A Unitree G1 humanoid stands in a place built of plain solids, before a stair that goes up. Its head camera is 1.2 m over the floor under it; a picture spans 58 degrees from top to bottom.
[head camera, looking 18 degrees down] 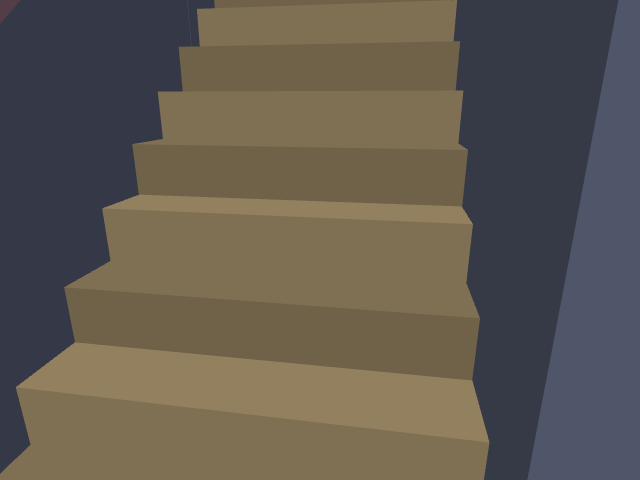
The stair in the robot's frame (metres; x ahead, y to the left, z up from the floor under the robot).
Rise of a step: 0.21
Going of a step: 0.24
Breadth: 1.30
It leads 9 degrees to the right of straight ahead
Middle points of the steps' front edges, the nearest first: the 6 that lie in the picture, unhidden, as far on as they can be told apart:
0.95 0.23 0.41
1.19 0.19 0.62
1.43 0.15 0.82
1.67 0.11 1.03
1.91 0.08 1.23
2.15 0.04 1.44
